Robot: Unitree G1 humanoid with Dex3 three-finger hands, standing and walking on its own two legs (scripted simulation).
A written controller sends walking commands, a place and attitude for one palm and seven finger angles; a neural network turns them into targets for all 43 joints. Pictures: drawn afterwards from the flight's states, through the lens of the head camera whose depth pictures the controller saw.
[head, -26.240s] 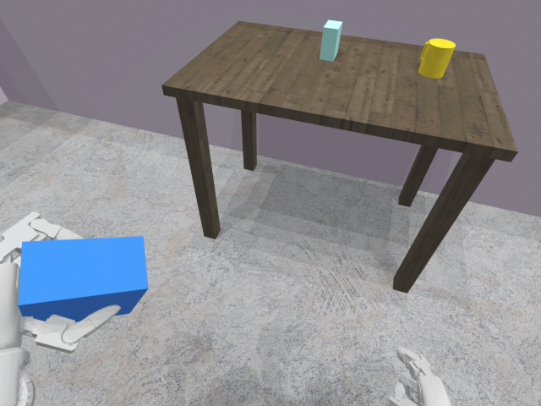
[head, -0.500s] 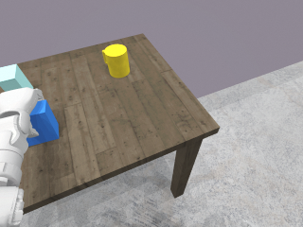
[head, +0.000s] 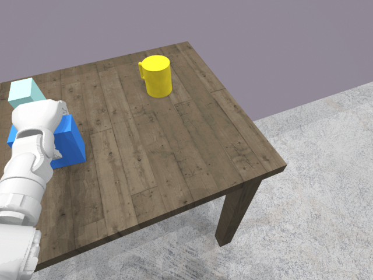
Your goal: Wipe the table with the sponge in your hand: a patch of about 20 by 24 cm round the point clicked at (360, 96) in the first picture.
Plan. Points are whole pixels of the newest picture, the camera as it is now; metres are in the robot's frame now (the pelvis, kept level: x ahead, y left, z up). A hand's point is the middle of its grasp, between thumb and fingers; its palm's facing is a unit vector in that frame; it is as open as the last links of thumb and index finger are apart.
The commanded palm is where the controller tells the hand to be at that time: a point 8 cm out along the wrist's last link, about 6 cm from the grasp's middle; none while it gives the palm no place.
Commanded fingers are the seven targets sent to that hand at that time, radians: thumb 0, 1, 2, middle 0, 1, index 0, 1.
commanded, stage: slide across to the middle lane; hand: left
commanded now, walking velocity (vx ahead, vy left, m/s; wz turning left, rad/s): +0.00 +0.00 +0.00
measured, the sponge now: (54, 148) +0.38 +0.35 +0.04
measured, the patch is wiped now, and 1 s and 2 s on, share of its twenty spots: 0.30 0.35 0.60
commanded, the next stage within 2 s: wipe back along the middle lane in 0.36 s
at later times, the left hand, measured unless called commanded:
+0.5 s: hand (83, 125) +0.42 +0.28 +0.09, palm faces -0.07 +0.01 -1.00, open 9.9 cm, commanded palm +0.40 +0.26 +0.13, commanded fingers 0.00 0.10 1.30 -1.20 -1.60 -1.20 -1.60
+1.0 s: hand (87, 141) +0.37 +0.25 +0.09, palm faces +0.00 -0.02 -1.00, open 9.9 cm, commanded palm +0.34 +0.24 +0.11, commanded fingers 0.00 0.10 1.30 -1.20 -1.60 -1.20 -1.60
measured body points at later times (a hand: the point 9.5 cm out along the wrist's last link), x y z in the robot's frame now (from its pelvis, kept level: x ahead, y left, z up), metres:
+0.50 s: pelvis +0.02 -0.02 +0.01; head +0.06 -0.04 +0.45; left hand +0.42 +0.28 +0.14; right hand +0.17 -0.27 -0.12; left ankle -0.01 +0.07 -0.73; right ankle -0.01 -0.13 -0.73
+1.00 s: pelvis +0.01 -0.03 +0.01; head +0.02 -0.05 +0.46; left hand +0.37 +0.25 +0.14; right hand +0.19 -0.27 -0.10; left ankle -0.01 +0.07 -0.73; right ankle -0.01 -0.13 -0.73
